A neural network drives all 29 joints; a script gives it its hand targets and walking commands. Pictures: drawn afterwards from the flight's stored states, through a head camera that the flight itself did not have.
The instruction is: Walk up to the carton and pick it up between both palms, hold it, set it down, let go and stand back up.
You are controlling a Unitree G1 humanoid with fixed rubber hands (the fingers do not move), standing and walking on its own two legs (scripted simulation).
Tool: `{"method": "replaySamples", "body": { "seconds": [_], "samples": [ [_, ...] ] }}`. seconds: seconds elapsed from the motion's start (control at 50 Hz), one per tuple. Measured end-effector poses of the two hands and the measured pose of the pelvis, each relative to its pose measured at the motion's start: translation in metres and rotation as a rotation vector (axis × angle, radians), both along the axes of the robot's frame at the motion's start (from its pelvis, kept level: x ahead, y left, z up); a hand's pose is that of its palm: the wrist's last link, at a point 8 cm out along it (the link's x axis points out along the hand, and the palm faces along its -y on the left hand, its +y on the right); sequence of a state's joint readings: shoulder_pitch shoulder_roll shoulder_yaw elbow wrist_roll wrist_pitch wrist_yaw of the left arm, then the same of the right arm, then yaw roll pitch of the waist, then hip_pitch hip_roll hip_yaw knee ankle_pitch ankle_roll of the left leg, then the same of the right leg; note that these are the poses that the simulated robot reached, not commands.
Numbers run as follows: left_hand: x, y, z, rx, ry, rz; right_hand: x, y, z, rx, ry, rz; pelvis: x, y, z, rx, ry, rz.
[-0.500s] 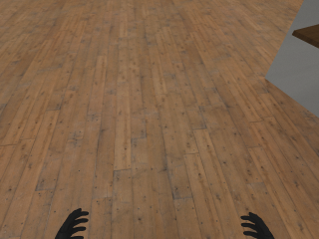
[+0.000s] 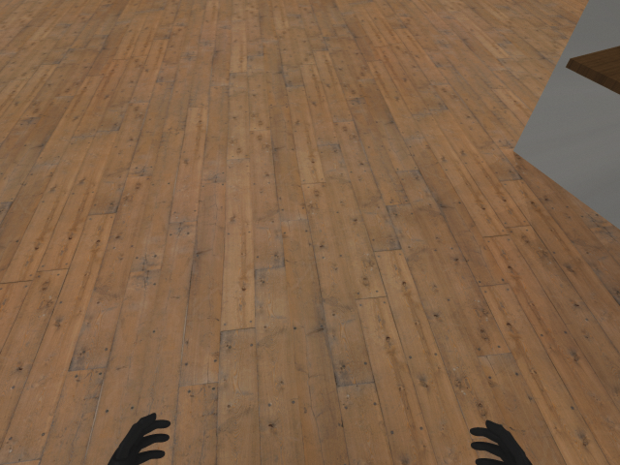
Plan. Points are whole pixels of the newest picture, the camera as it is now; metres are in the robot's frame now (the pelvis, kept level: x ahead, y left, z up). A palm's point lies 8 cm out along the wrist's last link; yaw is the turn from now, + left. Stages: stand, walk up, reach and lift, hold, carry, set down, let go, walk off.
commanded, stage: stand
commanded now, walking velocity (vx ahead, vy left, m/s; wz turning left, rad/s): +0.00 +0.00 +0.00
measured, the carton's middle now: out of the picture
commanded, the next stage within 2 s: walk up in 0.20 s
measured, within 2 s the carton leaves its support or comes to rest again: neither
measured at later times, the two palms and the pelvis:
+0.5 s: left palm out of the picture +0.13 +0.25 -0.09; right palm out of the picture +0.11 -0.28 -0.08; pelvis +0.01 +0.00 +0.00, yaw -6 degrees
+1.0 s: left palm (246, 373) +0.26 +0.11 -0.09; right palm out of the picture +0.14 -0.44 -0.09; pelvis +0.12 -0.14 +0.00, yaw -26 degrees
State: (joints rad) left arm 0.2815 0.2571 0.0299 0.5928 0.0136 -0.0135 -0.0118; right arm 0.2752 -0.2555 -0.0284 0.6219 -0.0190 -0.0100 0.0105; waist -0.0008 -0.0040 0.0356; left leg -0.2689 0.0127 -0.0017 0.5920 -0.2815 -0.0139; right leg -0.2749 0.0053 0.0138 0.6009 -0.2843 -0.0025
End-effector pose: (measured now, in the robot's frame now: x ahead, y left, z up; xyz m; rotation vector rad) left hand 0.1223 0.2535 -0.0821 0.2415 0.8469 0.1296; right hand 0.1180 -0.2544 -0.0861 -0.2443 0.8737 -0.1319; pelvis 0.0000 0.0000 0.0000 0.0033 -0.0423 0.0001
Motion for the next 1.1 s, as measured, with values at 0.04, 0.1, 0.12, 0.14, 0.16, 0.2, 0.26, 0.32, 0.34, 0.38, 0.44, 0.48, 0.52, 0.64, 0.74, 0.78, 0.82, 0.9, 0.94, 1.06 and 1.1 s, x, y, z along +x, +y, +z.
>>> {"method": "replaySamples", "body": {
  "seconds": [0.04,0.1,0.12,0.14,0.16,0.2,0.26,0.32,0.34,0.38,0.44,0.48,0.52,0.64,0.74,0.78,0.82,0.9,0.94,1.06,1.1],
  "samples": [
    [-0.001,0.001,0.0,0.001,0.003,0.0,0.0,0.0,0.0,0.001,0.002,-0.001,0.0,0.0,0.0,0.0,0.0,0.0],
    [-0.001,0.001,0.0,0.002,0.006,0.002,-0.001,0.001,-0.001,0.003,0.004,-0.002,0.001,0.001,0.0,0.0,0.001,-0.002],
    [-0.002,0.002,0.0,0.002,0.008,0.003,-0.001,0.001,-0.001,0.003,0.004,-0.002,0.001,0.001,0.0,0.0,0.001,-0.002],
    [-0.002,0.002,-0.001,0.003,0.009,0.004,0.0,0.001,-0.001,0.003,0.004,-0.002,0.001,0.001,0.0,0.0,0.001,-0.002],
    [-0.002,0.002,-0.001,0.003,0.011,0.004,0.0,0.001,-0.001,0.003,0.004,-0.003,0.001,0.001,0.0,0.0,0.001,-0.002],
    [-0.003,0.002,-0.001,0.004,0.015,0.003,0.0,0.001,-0.001,0.002,0.005,-0.002,0.002,0.001,0.0,0.0,0.001,-0.003],
    [-0.003,0.002,-0.001,0.005,0.02,0.003,0.0,0.001,-0.001,0.002,0.005,-0.001,0.002,0.001,0.0,0.001,0.002,-0.003],
    [-0.003,0.003,-0.002,0.007,0.023,0.003,0.0,0.001,-0.002,0.002,0.007,-0.001,0.002,0.001,0.0,0.0,0.002,-0.004],
    [-0.003,0.003,-0.002,0.007,0.023,0.002,0.0,0.001,-0.002,0.002,0.009,-0.001,0.003,0.001,0.0,0.0,0.002,-0.004],
    [-0.002,0.003,-0.002,0.006,0.024,0.002,0.0,0.001,-0.002,0.002,0.012,-0.002,0.003,0.001,0.0,0.001,0.001,-0.005],
    [-0.002,0.003,-0.004,0.005,0.048,-0.03,0.0,-0.005,-0.001,-0.025,-0.001,0.001,0.004,0.001,-0.001,0.008,0.002,-0.04],
    [0.0,0.001,-0.005,0.024,0.106,-0.092,-0.006,-0.019,0.002,-0.057,-0.028,-0.037,0.006,-0.001,-0.001,0.007,0.004,-0.092],
    [0.011,-0.002,-0.001,0.049,0.141,-0.155,-0.02,-0.038,0.005,-0.086,-0.033,-0.099,0.01,-0.008,0.001,0.004,0.0,-0.128],
    [0.069,-0.036,0.016,0.066,0.118,-0.274,-0.067,-0.102,0.001,-0.128,0.044,-0.264,0.028,-0.04,0.004,0.009,-0.022,-0.231],
    [0.123,-0.089,0.016,0.118,0.035,-0.348,-0.076,-0.158,-0.027,-0.117,0.063,-0.359,0.056,-0.086,-0.015,0.02,-0.029,-0.299],
    [0.134,-0.104,0.007,0.147,0.003,-0.337,-0.069,-0.174,-0.042,-0.097,0.076,-0.356,0.064,-0.103,-0.028,0.008,-0.028,-0.332],
    [0.132,-0.115,0.0,0.157,0.031,-0.317,-0.052,-0.18,-0.046,-0.06,0.059,-0.345,0.072,-0.114,-0.03,-0.001,-0.028,-0.355],
    [0.122,-0.127,-0.003,0.176,0.14,-0.306,-0.008,-0.183,-0.025,-0.013,-0.034,-0.315,0.09,-0.129,-0.016,-0.015,-0.032,-0.392],
    [0.124,-0.133,-0.003,0.175,0.178,-0.314,0.009,-0.185,-0.014,-0.005,-0.06,-0.312,0.102,-0.135,-0.009,-0.017,-0.027,-0.416],
    [0.166,-0.151,-0.011,0.143,0.231,-0.367,0.039,-0.195,0.011,-0.024,-0.059,-0.368,0.148,-0.15,0.001,-0.018,-0.007,-0.498],
    [0.191,-0.158,-0.017,0.129,0.235,-0.393,0.049,-0.199,0.016,-0.046,-0.061,-0.398,0.167,-0.152,0.0,-0.021,-0.001,-0.526]
  ]
}}
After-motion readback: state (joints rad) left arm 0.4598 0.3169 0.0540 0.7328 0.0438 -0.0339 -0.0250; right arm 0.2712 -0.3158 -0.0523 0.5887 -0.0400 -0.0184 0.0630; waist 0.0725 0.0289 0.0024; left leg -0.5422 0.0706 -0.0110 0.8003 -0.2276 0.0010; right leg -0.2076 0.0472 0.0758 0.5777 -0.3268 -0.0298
